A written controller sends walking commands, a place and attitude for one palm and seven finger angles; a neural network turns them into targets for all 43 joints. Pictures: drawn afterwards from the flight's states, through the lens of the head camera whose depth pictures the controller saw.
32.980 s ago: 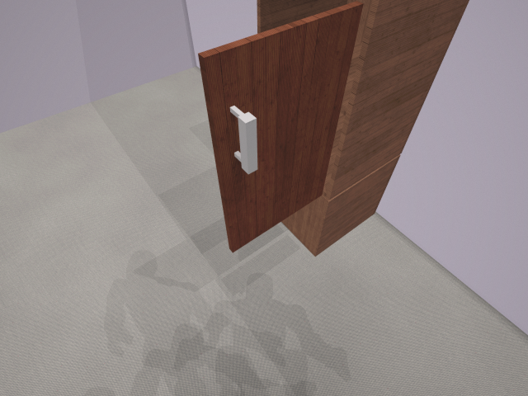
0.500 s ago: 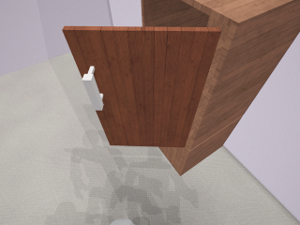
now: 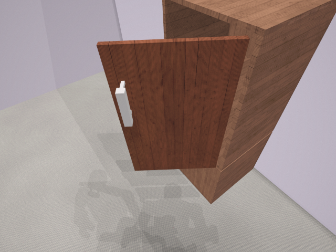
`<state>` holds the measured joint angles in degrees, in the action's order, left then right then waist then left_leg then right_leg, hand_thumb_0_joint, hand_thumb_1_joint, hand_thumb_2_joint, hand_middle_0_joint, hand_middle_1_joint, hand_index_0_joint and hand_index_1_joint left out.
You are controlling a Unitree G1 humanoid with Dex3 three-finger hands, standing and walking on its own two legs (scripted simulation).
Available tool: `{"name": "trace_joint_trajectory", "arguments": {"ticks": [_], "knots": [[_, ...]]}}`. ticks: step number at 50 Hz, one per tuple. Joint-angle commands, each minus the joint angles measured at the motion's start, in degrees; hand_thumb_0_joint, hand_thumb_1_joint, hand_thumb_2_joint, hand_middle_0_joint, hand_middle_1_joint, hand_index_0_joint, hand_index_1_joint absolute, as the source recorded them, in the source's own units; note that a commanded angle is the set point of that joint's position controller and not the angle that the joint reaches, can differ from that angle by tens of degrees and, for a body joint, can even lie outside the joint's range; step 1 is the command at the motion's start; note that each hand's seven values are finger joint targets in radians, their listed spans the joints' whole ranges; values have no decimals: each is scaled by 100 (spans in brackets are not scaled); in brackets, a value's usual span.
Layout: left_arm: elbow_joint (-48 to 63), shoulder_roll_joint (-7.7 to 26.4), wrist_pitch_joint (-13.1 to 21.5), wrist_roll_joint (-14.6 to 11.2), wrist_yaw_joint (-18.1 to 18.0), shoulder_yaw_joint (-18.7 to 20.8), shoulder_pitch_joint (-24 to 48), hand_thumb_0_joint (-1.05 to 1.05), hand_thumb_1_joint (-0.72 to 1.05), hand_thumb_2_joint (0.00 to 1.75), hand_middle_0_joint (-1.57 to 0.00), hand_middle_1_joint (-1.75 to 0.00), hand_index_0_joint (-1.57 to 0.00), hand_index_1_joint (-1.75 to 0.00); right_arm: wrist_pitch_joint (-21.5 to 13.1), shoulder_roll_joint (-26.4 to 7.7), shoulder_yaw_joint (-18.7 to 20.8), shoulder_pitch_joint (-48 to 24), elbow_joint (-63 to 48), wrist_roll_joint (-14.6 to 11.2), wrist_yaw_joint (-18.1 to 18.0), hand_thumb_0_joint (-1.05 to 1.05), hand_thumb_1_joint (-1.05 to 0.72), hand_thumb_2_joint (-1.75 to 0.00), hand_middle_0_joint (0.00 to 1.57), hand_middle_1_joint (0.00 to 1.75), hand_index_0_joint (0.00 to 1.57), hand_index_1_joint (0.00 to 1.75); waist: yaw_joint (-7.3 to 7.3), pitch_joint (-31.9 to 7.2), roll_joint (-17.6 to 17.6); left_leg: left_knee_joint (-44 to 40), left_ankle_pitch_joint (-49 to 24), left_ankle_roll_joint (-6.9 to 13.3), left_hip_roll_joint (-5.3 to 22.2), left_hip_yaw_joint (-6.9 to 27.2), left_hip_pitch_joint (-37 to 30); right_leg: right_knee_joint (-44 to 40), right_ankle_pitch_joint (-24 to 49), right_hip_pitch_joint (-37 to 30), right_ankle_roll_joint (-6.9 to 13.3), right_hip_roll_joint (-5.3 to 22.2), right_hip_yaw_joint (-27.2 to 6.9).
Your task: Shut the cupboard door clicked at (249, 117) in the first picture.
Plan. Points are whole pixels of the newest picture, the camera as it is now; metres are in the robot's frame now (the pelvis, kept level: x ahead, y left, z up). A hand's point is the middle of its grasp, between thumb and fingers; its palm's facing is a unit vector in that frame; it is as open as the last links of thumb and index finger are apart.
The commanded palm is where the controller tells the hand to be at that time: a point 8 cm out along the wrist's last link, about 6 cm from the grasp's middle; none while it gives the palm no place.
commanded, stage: come to a stop and stand still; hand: left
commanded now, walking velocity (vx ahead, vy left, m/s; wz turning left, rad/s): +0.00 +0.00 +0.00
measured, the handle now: (125, 103) +0.49 +0.16 +0.09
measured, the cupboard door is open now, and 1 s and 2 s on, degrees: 55 55 55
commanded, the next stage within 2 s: look again from close up in 0.20 s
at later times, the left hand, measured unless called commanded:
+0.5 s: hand out of the picture +0.01 +0.16 -0.16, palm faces +0.00 -0.98 -0.20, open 7.4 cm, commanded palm none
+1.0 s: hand out of the picture +0.04 +0.14 -0.16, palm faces +0.02 -0.98 -0.20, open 7.4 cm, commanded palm none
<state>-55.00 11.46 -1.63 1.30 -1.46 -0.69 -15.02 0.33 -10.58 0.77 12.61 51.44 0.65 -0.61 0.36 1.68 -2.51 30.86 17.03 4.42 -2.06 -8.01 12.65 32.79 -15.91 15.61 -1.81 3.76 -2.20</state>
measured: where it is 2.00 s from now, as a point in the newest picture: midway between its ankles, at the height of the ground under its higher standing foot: outside the picture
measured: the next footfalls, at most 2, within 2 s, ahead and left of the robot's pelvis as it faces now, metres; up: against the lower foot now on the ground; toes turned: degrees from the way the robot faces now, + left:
none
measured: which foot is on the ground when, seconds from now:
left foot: down 0.00-1.00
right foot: down 0.00-1.00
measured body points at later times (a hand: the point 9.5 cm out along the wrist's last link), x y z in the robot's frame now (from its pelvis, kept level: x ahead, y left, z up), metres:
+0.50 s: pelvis +0.01 -0.01 +0.01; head +0.03 -0.02 +0.46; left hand +0.01 +0.21 -0.15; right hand +0.01 -0.24 -0.15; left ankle +0.00 +0.07 -0.73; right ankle +0.02 -0.16 -0.73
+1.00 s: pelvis +0.03 -0.04 +0.01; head +0.04 -0.04 +0.46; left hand +0.04 +0.19 -0.15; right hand +0.05 -0.26 -0.15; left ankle +0.00 +0.07 -0.73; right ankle +0.02 -0.16 -0.73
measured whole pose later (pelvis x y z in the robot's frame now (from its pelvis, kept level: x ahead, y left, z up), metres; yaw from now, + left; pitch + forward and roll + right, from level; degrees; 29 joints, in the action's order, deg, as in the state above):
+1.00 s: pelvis +0.03 -0.04 +0.01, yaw +1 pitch -1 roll +0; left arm -63.4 9.4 0.7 0.7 -1.8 -1.1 -14.7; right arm -1.4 -9.3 -0.3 13.9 64.6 0.4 -1.8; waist 0.3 2.2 0.1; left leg 23.7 14.9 0.9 0.4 -5.6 7.7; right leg 25.8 -14.5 10.3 -0.4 1.2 0.3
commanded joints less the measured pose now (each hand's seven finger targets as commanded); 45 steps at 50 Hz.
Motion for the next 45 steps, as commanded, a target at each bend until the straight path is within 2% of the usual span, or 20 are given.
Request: {"name": "trace_joint_trajectory", "arguments": {"ticks": [1,6,15,16,20,21,23,32,34,37,45], "knots": [[334,636,116,17,-41,151,-149,0,90,90,-20,-30,-20,-30,-149,-809,127,216,-217,53,8,0,-90,-90,20,30,20,30,7,155,181,-1644,868,-57,927,1360,499,-480,-95,16,374,-21,-62],[137,575,173,1,-33,122,-234,0,90,90,-20,-30,-20,-30,-196,-746,75,305,32,32,-10,0,-90,-90,20,30,20,30,-6,49,296,-1590,313,-87,890,1229,202,-664,201,-28,376,73,-129],[-317,471,196,-37,-38,63,-341,0,90,90,-20,-30,-20,-30,-229,-695,1,485,563,2,-45,0,-90,-90,20,30,20,30,-14,146,172,-1593,-46,-144,877,1104,11,-840,382,-114,336,158,-143],[-334,463,203,-26,-43,68,-340,0,90,90,-20,-30,-20,-30,-226,-655,3,505,589,-3,-52,0,-90,-90,20,30,20,30,-17,202,246,-1558,-109,-142,869,1074,35,-871,433,-145,334,157,-139],[-478,415,218,-45,-49,51,-364,0,90,90,-20,-30,-20,-30,-241,-603,-21,554,760,-9,-67,0,-90,-90,20,30,20,30,-22,140,179,-1462,-416,-167,849,988,-105,-906,585,-181,323,190,-152],[-489,416,233,-38,-55,56,-371,0,90,90,-20,-30,-20,-30,-241,-556,-21,562,793,-17,-71,0,-90,-90,20,30,20,30,-18,120,299,-1384,-568,-161,838,947,-134,-934,683,-226,328,202,-166],[-531,392,244,-49,-60,48,-359,0,90,90,-20,-30,-20,-30,-248,-530,-27,588,857,-17,-78,0,-90,-90,20,30,20,30,-34,93,298,-1319,-736,-178,820,914,-202,-954,768,-229,324,213,-200],[-627,344,274,-49,-77,56,-326,0,90,90,-20,-30,-20,-30,-242,-412,-33,557,1039,-21,-102,0,-90,-90,20,30,20,30,-43,150,381,-1191,-1009,-219,817,837,-287,-1025,1059,-257,343,238,-240],[-632,357,286,-57,-75,66,-327,0,90,90,-20,-30,-20,-30,-247,-412,-31,555,1049,-14,-102,0,-90,-90,20,30,20,30,-38,22,365,-1167,-1101,-231,821,822,-367,-1014,1148,-325,342,243,-224],[-636,357,285,-56,-78,59,-295,0,90,90,-20,-30,-20,-30,-236,-402,-43,519,1086,-16,-105,0,-90,-90,20,30,20,30,-36,164,340,-1186,-1094,-241,820,823,-311,-1048,1172,-305,355,244,-237],[-633,403,308,-67,-73,79,-282,0,90,90,-20,-30,-20,-30,-245,-423,-42,469,1127,-5,-112,0,-90,-90,20,30,20,30,-28,-24,312,-1145,-1264,-278,831,803,-448,-1067,1411,-450,366,266,-222]]}}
